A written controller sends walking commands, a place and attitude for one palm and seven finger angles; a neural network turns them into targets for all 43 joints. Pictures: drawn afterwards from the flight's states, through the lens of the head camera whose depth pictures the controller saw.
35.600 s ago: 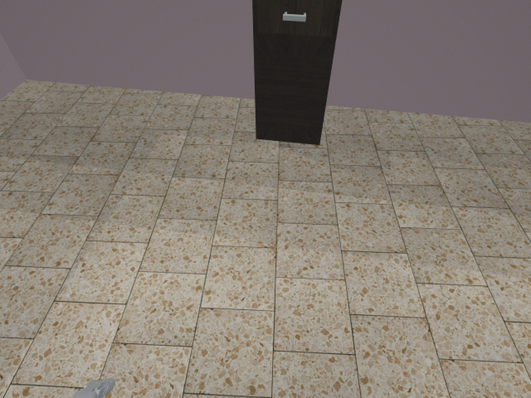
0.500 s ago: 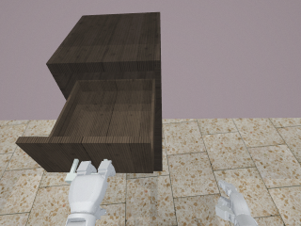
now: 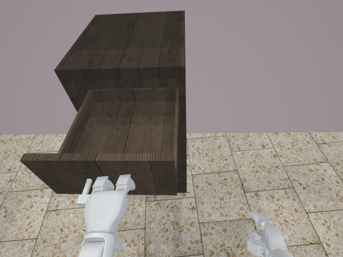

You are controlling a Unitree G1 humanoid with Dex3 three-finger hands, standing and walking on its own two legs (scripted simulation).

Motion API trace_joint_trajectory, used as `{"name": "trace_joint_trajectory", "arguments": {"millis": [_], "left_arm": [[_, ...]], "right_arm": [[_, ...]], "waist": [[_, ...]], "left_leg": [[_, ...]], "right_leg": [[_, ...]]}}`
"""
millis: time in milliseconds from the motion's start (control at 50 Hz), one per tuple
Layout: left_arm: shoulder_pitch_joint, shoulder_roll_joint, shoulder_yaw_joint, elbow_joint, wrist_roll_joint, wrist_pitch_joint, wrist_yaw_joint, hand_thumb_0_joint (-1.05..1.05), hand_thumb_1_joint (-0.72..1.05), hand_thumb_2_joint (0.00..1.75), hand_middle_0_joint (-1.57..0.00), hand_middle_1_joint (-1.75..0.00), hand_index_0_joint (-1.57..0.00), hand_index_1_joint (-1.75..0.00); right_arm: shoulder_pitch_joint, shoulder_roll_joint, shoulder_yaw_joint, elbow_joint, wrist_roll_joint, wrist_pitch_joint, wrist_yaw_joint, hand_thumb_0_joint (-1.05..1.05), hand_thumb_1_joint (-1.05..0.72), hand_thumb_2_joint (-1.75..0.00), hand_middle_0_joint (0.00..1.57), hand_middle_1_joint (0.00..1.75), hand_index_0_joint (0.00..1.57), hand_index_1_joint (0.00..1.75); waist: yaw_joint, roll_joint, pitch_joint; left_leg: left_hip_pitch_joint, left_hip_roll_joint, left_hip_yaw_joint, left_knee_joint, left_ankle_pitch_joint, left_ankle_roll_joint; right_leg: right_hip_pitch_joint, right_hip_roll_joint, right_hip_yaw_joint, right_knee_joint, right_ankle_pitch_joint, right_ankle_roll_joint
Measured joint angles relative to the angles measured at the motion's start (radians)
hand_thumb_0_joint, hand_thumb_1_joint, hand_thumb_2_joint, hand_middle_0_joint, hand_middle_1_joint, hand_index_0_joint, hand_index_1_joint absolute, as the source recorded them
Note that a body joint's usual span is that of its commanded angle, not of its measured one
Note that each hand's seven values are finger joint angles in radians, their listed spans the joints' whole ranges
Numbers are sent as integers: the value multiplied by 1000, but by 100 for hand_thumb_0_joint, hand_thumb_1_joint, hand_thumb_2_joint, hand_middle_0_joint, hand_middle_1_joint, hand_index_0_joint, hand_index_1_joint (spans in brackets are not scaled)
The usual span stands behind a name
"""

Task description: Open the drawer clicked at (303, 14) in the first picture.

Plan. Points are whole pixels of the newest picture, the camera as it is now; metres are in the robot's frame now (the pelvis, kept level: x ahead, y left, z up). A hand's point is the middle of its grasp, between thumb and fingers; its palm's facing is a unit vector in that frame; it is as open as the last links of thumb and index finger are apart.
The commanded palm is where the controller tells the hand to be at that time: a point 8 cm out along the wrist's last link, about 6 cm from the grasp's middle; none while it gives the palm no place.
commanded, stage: lift the hand off the handle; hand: left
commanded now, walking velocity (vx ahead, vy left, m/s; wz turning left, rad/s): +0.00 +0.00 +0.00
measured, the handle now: (103, 192) +0.26 +0.21 +0.00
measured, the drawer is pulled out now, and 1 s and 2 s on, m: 0.30 0.30 0.30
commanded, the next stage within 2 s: draw the hand back to the body in 1.24 s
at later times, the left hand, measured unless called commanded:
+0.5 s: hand (108, 202) +0.22 +0.17 +0.04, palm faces +0.03 -0.16 -0.99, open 13.5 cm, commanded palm +0.19 +0.17 +0.11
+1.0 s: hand (93, 178) +0.23 +0.18 +0.12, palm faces +0.14 -0.17 -0.97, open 13.8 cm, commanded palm +0.19 +0.18 +0.18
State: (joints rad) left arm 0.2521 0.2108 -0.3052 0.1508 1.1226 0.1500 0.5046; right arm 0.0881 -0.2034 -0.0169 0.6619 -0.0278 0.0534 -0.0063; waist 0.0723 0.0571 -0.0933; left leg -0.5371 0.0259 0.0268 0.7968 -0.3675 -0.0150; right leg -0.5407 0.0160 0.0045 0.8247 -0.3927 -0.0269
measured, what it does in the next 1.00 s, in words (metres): stands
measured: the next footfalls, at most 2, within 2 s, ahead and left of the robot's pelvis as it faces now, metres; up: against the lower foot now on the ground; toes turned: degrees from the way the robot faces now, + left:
none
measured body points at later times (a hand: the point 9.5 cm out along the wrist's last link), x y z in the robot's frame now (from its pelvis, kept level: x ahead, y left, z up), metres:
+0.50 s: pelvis +0.02 +0.00 +0.02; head +0.01 -0.04 +0.47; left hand +0.21 +0.18 +0.09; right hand +0.24 -0.19 -0.08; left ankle +0.02 +0.13 -0.70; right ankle +0.02 -0.10 -0.70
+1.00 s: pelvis +0.02 +0.00 +0.03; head +0.00 -0.05 +0.48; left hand +0.22 +0.19 +0.18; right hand +0.26 -0.18 -0.06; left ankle +0.02 +0.13 -0.70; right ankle +0.02 -0.10 -0.70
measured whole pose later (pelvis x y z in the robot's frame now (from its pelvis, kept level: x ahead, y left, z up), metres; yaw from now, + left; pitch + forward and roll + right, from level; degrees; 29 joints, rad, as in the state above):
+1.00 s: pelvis +0.02 +0.00 +0.03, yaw +0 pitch -3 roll +0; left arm 0.31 0.34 -0.25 -0.35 0.99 0.22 0.17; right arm 0.04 -0.22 0.03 0.66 0.00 0.09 0.04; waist 0.12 0.12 -0.02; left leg -0.17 0.02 0.03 0.47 -0.26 -0.01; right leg -0.17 0.02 0.01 0.49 -0.28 -0.02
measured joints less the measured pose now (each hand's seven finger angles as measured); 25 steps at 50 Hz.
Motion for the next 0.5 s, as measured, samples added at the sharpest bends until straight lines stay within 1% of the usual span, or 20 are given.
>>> {"name": "trace_joint_trajectory", "arguments": {"millis": [120, 220, 340, 500], "left_arm": [[32, 18, 4, -74, -31, 11, -33, 0, -49, 30, -33, -120, -36, -122], [50, 35, 6, -127, -42, 21, -60, 0, -49, 30, -33, -120, -37, -122], [63, 42, -6, -191, -57, 34, -113, 0, -49, 30, -33, -120, -38, -122], [77, 71, -1, -251, -67, 17, -175, 0, -49, 30, -35, -121, -38, -122]], "right_arm": [[5, -2, -2, -11, 3, 9, -1, 2, -90, -90, 20, 30, 20, 30], [2, -8, 0, -14, 6, 13, 3, 2, -90, -90, 20, 30, 20, 30], [-4, -12, 4, -23, 9, 17, 12, 2, -90, -90, 20, 30, 20, 30], [-19, -4, 15, -25, 8, 13, 19, 2, -90, -90, 20, 30, 20, 30]], "waist": [[-1, 9, 5], [4, 17, 14], [15, 24, 25], [32, 28, 40]], "left_leg": [[39, 3, 1, -25, 4, -1], [84, 2, 0, -59, 13, -1], [136, 0, -2, -103, 27, 0], [200, 1, 1, -159, 43, -1]], "right_leg": [[39, 3, 1, -27, 6, -1], [85, 3, 1, -61, 15, -1], [138, 1, -1, -105, 28, 0], [200, 3, 2, -159, 44, -1]]}}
